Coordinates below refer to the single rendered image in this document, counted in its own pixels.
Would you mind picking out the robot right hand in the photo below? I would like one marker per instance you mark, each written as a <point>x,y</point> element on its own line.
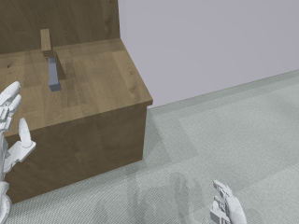
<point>231,210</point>

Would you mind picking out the robot left hand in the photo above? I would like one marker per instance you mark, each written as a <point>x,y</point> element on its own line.
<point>10,101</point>

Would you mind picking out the counter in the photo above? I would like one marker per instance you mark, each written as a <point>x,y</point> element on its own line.
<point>96,123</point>

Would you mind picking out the tap lever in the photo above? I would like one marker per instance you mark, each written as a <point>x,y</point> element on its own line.
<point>54,83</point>

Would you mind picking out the left robot forearm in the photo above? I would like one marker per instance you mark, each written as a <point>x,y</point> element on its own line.
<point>5,202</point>

